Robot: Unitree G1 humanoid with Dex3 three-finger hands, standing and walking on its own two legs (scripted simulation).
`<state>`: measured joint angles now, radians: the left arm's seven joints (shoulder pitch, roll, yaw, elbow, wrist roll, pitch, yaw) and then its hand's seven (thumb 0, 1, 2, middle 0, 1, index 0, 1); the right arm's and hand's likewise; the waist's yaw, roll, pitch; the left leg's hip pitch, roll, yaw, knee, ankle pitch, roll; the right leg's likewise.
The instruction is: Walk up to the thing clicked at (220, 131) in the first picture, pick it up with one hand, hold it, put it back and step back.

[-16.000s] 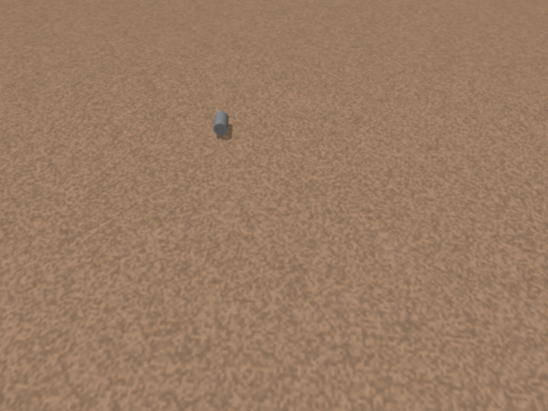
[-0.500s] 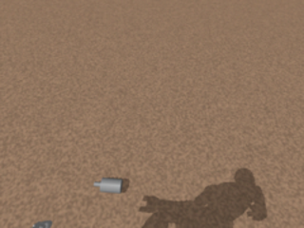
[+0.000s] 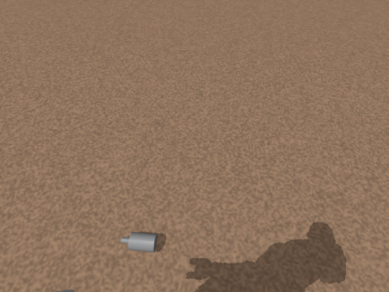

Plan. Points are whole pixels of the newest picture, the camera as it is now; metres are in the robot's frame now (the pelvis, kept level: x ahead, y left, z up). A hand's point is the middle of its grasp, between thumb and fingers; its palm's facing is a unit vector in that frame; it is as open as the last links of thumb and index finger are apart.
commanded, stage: walk up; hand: left
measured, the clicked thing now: (138, 241) +0.44 +0.27 -0.73
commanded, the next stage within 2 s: stand in 0.86 s
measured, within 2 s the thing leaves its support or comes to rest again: neither
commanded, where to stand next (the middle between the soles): +0.04 +0.03 m, yaw -3 degrees
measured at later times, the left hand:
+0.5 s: hand out of the picture +0.07 +0.27 -0.15, palm faces -0.03 -0.94 -0.34, open 7.4 cm
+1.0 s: hand out of the picture +0.08 +0.26 -0.15, palm faces -0.05 -0.94 -0.34, open 7.4 cm
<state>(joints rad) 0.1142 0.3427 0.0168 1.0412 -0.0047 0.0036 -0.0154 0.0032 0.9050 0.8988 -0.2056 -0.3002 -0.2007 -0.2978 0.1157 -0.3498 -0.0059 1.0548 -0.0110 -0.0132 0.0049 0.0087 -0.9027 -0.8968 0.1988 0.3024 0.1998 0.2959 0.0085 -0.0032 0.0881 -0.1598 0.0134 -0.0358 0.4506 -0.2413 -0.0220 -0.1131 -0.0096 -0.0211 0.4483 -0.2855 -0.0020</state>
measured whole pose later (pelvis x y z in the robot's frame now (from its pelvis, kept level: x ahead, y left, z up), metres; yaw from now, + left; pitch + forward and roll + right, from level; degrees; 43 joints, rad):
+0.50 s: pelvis +0.00 +0.01 +0.01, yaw -2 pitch -3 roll +0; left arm 0.11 0.36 0.02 1.13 0.01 0.00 -0.01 0.00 0.91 0.90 -0.20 -0.30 -0.20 -0.30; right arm 0.10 -0.34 -0.01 1.13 -0.01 -0.01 0.01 0.01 -0.90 -0.90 0.20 0.30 0.20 0.30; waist 0.00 0.00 0.05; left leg -0.11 0.01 0.00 0.33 -0.18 -0.01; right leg -0.07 -0.02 0.01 0.32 -0.20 0.02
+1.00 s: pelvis -0.01 +0.01 +0.01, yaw -2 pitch -2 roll +0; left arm 0.11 0.35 0.00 1.12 0.01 -0.01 -0.01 0.00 0.91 0.90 -0.20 -0.30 -0.20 -0.30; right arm 0.10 -0.34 -0.01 1.13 -0.01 -0.01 0.01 0.01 -0.90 -0.90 0.20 0.30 0.20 0.30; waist 0.00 0.00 0.06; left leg -0.12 0.01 0.00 0.33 -0.17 -0.01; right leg -0.08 -0.02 0.01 0.31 -0.19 0.02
